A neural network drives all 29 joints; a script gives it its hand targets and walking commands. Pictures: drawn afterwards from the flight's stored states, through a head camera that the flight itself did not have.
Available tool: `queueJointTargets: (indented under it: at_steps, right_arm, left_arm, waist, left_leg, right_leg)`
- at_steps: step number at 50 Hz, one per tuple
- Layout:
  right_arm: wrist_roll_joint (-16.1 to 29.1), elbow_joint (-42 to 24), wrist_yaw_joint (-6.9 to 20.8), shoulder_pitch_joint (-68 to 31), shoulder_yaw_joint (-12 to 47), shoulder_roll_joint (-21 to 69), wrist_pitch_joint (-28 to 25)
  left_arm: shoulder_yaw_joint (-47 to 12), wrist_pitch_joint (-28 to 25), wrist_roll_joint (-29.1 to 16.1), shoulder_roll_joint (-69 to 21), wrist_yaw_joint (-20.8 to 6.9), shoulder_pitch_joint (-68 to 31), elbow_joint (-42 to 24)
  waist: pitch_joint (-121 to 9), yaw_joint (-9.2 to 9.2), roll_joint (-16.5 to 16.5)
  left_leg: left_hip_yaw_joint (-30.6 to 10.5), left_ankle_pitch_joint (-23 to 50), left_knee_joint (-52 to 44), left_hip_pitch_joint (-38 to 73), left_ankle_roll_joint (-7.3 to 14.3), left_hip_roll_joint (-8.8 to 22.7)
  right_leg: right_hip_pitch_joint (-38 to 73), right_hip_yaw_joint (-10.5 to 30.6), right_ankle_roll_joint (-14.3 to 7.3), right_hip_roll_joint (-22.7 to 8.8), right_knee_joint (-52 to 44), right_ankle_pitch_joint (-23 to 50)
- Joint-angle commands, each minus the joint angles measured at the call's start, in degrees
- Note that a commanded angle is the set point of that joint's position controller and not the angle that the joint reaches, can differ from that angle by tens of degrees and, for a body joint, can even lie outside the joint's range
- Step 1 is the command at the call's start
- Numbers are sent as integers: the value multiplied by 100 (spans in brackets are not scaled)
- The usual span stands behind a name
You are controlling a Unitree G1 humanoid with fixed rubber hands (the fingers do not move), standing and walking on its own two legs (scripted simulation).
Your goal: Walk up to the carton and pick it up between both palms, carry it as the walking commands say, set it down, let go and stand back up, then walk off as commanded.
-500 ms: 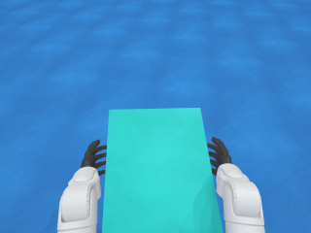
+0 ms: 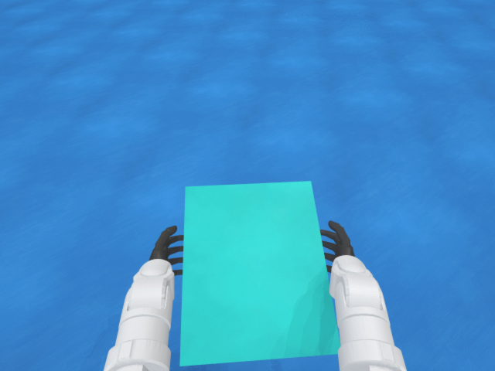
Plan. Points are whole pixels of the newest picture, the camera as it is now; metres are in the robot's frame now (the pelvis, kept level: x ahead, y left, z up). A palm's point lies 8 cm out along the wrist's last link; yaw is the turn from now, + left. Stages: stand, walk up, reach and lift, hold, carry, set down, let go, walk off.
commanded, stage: set down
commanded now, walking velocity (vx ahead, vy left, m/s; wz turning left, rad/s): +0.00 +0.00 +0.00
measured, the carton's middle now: (251, 275) +0.33 -0.01 -0.08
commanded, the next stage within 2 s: none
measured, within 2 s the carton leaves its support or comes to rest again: neither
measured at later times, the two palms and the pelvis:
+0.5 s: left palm (173, 270) +0.35 +0.15 -0.08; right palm (328, 271) +0.33 -0.16 -0.08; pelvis -0.02 +0.01 -0.03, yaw +0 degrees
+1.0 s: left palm (181, 276) +0.38 +0.15 -0.17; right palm (314, 277) +0.36 -0.16 -0.16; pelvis -0.01 +0.01 -0.10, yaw +1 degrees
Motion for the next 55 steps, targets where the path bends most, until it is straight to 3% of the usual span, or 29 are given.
queueJointTargets:
  at_steps: [1,4,5,9,10,11,12,14,16,17,21,24,26,27,28,29,30,31,32,34,38,42,45,46,47,50,51,53,55]
  right_arm:
    - [905,846,1640,-3858,2079,5374,-477]
    - [672,1069,1637,-4212,1951,5277,-637]
    - [482,1190,1587,-4137,1597,5084,-623]
    - [233,1590,1545,-3974,1234,5047,-660]
    - [56,1701,1547,-3728,968,4917,-718]
    - [188,1401,1537,-4032,1402,5039,-810]
    - [91,1414,1542,-3951,1217,4848,-869]
    - [155,1186,1546,-3963,1570,5043,-1093]
    - [133,1023,1572,-4026,1658,5046,-1294]
    - [169,1037,1623,-3996,1813,4986,-1377]
    - [107,1091,1689,-3677,1879,5019,-1670]
    - [531,636,1722,-4170,2656,5272,-1923]
    - [561,434,1690,-4005,2864,5300,-1935]
    - [569,381,1644,-4016,2887,5299,-1928]
    - [613,296,1636,-4005,3013,5329,-1887]
    - [481,502,1598,-3708,2797,5214,-1900]
    - [573,302,1616,-3953,3055,5367,-1904]
    - [522,540,1619,-3772,2922,5319,-1875]
    - [428,753,1618,-3641,2787,5142,-1821]
    - [354,768,1619,-3768,2699,5003,-1825]
    - [432,981,1739,-3658,2501,5129,-1771]
    - [592,750,1741,-3534,2941,5274,-1753]
    - [786,433,1704,-4106,3196,5217,-1817]
    - [780,577,1716,-4018,3062,5152,-1848]
    - [847,529,1696,-4162,3205,5133,-1844]
    - [796,659,1568,-4458,2984,5093,-1829]
    - [809,794,1518,-4586,3028,5066,-1810]
    - [713,789,1488,-4483,2837,5050,-1765]
    - [872,679,1444,-4928,3043,5076,-1759]
  left_arm:
    - [-2165,-668,-903,-5300,-1653,-4414,407]
    - [-1835,-833,-688,-5265,-1687,-4546,837]
    - [-1577,-830,-591,-5090,-1716,-4666,1057]
    - [-1360,-927,-468,-4918,-1688,-4809,1204]
    - [-1470,-1055,-516,-4855,-1712,-5145,1051]
    - [-1323,-1114,-489,-4782,-1681,-4864,1179]
    - [-1365,-1149,-508,-4893,-1683,-4910,1350]
    - [-1398,-1287,-455,-4971,-1646,-4546,1298]
    - [-1487,-1507,-444,-4886,-1634,-4680,1182]
    - [-1371,-1580,-394,-4875,-1584,-4470,1277]
    - [-1867,-1853,-548,-4984,-1560,-4682,668]
    - [-2232,-2016,-777,-5087,-1525,-4826,384]
    - [-2593,-2028,-970,-5234,-1543,-4808,154]
    - [-2682,-1979,-1036,-5328,-1584,-4706,256]
    - [-2608,-1936,-936,-5244,-1584,-4474,362]
    - [-2801,-1965,-1041,-5229,-1625,-4893,108]
    - [-2900,-1947,-1034,-5324,-1584,-4904,37]
    - [-3006,-1983,-1142,-5407,-1580,-5003,-119]
    - [-2773,-1881,-967,-5204,-1616,-4735,330]
    - [-2774,-1868,-997,-5309,-1673,-4928,351]
    - [-2828,-1810,-1036,-5393,-1649,-4897,513]
    - [-2938,-1836,-1186,-5419,-1570,-4502,346]
    - [-2803,-1834,-1225,-5413,-1587,-4567,507]
    - [-2882,-1866,-1262,-5269,-1570,-4664,512]
    - [-2829,-1872,-1261,-5193,-1518,-4711,359]
    - [-2885,-1861,-1386,-5237,-1484,-5182,501]
    - [-2763,-1858,-1336,-5106,-1485,-5358,493]
    - [-2847,-1782,-1347,-5082,-1496,-5477,625]
    - [-2756,-1771,-1383,-5147,-1485,-5665,651]
  waist:
    - [-1440,-142,262]
    - [-1539,-63,-11]
    - [-1678,-284,57]
    - [-1945,-278,109]
    - [-1905,-522,245]
    - [-2140,-122,-64]
    - [-2109,-386,-38]
    - [-2591,-121,-32]
    - [-2960,-150,-153]
    - [-2938,123,-143]
    - [-3819,-77,-21]
    - [-5068,238,-37]
    - [-5473,116,-181]
    - [-5614,-23,-169]
    - [-5701,169,-214]
    - [-5521,-199,23]
    - [-5731,67,11]
    - [-5754,-137,98]
    - [-5142,43,215]
    - [-5175,-177,228]
    - [-5315,-199,326]
    - [-6107,46,85]
    - [-6277,197,-42]
    - [-6082,21,-11]
    - [-6222,210,-129]
    - [-6314,-51,-14]
    - [-6122,64,-133]
    - [-6096,-173,-75]
    - [-6334,71,-91]
  left_leg:
    - [-972,-1445,-1006,-1394,461,45]
    - [-834,-920,-578,-1486,366,-102]
    - [-831,-914,-478,-1532,366,-130]
    - [-786,-868,-406,-1901,340,-97]
    - [-814,-903,-384,-2038,334,-51]
    - [-731,-679,-196,-2026,341,-163]
    - [-770,-524,-205,-2165,352,-138]
    - [-739,-151,-110,-2282,354,-184]
    - [-747,-140,26,-2348,375,-185]
    - [-745,19,160,-2563,362,-222]
    - [-694,470,533,-2567,220,-305]
    - [-661,993,929,-2318,189,-398]
    - [-711,1306,1151,-2577,114,-468]
    - [-682,1105,1204,-2781,113,-514]
    - [-641,1243,1307,-2805,121,-514]
    - [-623,1166,1418,-3181,36,-522]
    - [-627,1168,1485,-3152,36,-567]
    - [-586,1003,1600,-3271,-19,-583]
    - [-471,770,1621,-3740,-61,-578]
    - [-469,673,1814,-4161,-86,-590]
    - [-445,786,1949,-4265,-113,-599]
    - [-438,1632,2358,-4542,-188,-654]
    - [-402,1227,2629,-4838,-144,-745]
    - [-449,1306,2696,-4898,-156,-706]
    - [-445,1325,2801,-4908,-177,-728]
    - [-428,848,2994,-5155,-161,-747]
    - [-390,562,3098,-5549,-152,-758]
    - [-414,410,3244,-5571,-157,-736]
    - [-302,221,3414,-5888,-161,-789]
  right_leg:
    - [1090,796,32,311,-122,-992]
    - [643,1018,-15,166,-234,-1118]
    - [615,1058,-38,140,-202,-1098]
    - [590,1045,-48,136,8,-840]
    - [420,973,-87,178,80,-677]
    - [472,1147,-45,110,11,-844]
    - [237,979,-36,152,205,-351]
    - [373,1036,-43,115,380,89]
    - [-44,860,-17,215,583,265]
    - [-193,900,-49,214,726,265]
    - [-775,811,-95,324,1075,736]
    - [-864,843,-3,352,1386,1074]
    - [-782,817,-2,430,1555,1488]
    - [-647,847,24,386,1618,1387]
    - [-896,832,49,404,1713,1460]
    - [-997,899,9,406,1686,1583]
    - [-1145,856,19,458,1909,1499]
    - [-1313,830,25,468,1982,1338]
    - [-1524,904,4,419,1927,1163]
    - [-1767,899,-18,418,2116,1106]
    - [-2255,798,8,548,2386,1089]
    - [-2202,815,46,554,2798,2079]
    - [-2565,778,161,545,3055,1697]
    - [-3023,696,173,586,3132,1617]
    - [-3106,726,185,602,3207,1582]
    - [-3326,689,185,614,3355,1053]
    - [-3488,731,215,608,3404,864]
    - [-3897,629,230,661,3545,725]
    - [-3712,654,246,690,3674,582]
